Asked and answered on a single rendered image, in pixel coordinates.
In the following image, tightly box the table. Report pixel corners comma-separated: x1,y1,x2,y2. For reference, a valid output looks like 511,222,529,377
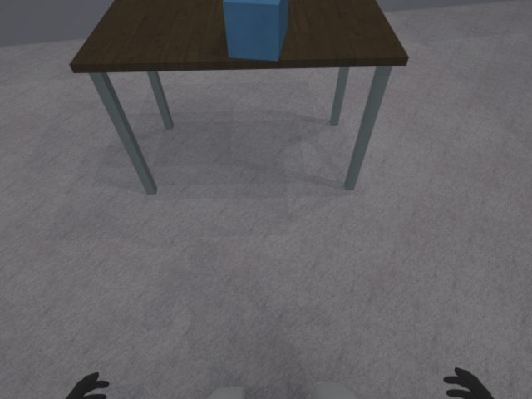
69,0,409,195

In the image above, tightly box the robot right thigh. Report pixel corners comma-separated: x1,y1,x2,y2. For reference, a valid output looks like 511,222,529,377
308,382,358,399

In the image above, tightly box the robot left hand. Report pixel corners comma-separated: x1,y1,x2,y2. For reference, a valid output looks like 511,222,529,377
66,372,109,399

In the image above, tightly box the carton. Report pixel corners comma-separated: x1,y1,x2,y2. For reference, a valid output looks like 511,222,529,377
223,0,288,61

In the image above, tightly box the robot right hand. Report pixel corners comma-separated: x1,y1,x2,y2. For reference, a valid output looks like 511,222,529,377
443,367,494,399

